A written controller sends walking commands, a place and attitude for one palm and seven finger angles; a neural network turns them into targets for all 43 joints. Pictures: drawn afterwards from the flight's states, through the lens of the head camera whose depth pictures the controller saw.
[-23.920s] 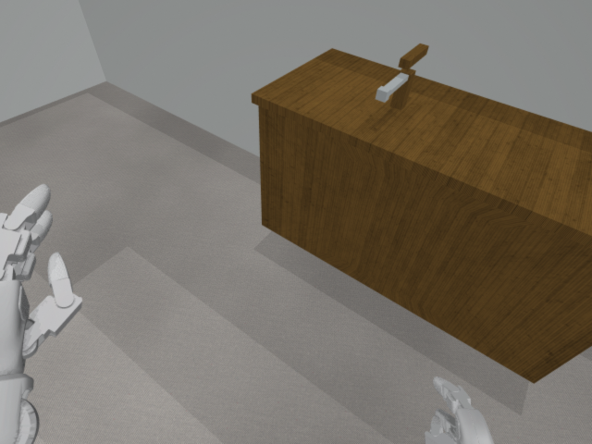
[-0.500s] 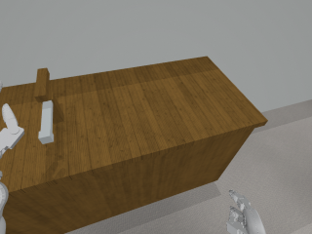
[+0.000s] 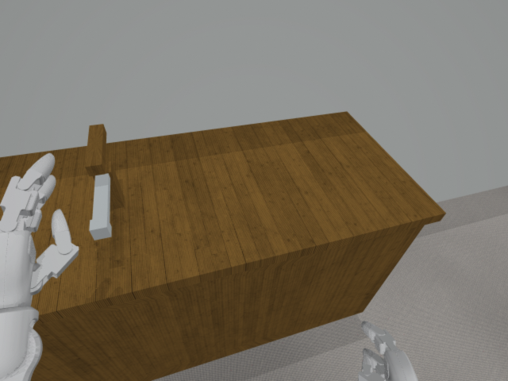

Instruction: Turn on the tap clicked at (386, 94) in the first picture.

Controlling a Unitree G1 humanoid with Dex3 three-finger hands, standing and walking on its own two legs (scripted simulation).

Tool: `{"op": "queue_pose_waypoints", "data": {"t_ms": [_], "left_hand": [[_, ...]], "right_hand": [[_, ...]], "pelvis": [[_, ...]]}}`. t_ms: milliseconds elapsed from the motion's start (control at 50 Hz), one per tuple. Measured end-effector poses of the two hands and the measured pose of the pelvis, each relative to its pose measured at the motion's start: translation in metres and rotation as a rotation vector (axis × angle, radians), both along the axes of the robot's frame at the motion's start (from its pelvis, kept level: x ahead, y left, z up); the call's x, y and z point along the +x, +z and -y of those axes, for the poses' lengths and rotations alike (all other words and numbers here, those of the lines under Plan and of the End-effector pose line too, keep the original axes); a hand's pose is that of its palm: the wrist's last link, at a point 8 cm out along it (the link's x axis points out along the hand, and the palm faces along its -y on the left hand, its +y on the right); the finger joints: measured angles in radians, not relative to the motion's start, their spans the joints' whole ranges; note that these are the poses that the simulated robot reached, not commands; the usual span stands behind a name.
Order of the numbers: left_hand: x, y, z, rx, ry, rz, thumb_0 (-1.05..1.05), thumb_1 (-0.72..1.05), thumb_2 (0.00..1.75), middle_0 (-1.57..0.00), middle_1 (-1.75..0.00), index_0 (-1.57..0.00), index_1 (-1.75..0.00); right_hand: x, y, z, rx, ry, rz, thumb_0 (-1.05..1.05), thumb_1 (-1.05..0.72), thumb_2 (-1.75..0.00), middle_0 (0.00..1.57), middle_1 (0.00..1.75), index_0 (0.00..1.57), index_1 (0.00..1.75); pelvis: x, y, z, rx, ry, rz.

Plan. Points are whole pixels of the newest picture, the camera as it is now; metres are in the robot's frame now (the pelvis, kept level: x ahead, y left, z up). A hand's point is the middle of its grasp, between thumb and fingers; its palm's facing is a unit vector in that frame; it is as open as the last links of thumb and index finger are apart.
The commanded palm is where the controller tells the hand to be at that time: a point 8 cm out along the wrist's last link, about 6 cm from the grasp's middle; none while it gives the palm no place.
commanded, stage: look again from close up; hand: left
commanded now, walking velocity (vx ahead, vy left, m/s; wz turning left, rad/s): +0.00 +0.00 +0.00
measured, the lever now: (100, 228) +0.34 +0.31 +0.03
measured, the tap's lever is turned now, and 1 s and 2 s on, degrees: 0 0 0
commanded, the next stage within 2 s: come to a stop and stand still in 0.26 s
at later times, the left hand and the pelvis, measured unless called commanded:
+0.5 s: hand (122, 216) +0.27 +0.21 +0.16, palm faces +0.36 -0.85 -0.38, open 7.4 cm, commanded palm +0.21 +0.25 +0.18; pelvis +0.05 -0.03 +0.00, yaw +1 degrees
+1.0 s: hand (121, 238) +0.24 +0.20 +0.15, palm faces +0.31 -0.89 -0.35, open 7.4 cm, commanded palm +0.18 +0.26 +0.18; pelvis +0.02 -0.02 +0.00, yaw -1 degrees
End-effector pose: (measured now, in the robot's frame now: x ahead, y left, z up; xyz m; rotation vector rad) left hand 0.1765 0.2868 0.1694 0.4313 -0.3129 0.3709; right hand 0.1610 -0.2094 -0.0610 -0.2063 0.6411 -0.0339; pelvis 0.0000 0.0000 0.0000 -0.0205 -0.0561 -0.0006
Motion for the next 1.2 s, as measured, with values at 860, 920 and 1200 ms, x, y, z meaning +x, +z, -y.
{"op": "queue_pose_waypoints", "data": {"t_ms": [860, 920, 1200], "left_hand": [[0.049, 0.03, -0.01, 0.101, 0.11, 0.048, 0.01, 0.89, 0.9, -0.21, -0.3, -0.21, -0.3], [0.045, 0.017, 0.008, 0.025, 0.056, 0.027, 0.01, 0.89, 0.9, -0.2, -0.3, -0.21, -0.3], [0.021, 0.008, -0.008, 0.074, 0.012, 0.017, 0.01, 0.88, 0.9, -0.22, -0.3, -0.22, -0.3]], "right_hand": [[0.059, -0.004, 0.033, -0.029, 0.052, -0.033, 0.01, -0.91, -0.9, 0.2, 0.3, 0.2, 0.3], [0.044, -0.004, 0.034, -0.002, 0.019, -0.011, 0.02, -0.9, -0.9, 0.21, 0.3, 0.2, 0.3], [-0.006, -0.008, 0.027, -0.077, -0.031, -0.103, 0.02, -0.9, -0.9, 0.2, 0.3, 0.2, 0.3]], "pelvis": [[0.029, 0.0, 0.036, 0.004, 0.007, -0.059], [0.022, -0.001, 0.028, 0.004, -0.01, -0.047], [0.014, -0.002, 0.012, -0.001, 0.004, -0.035]]}}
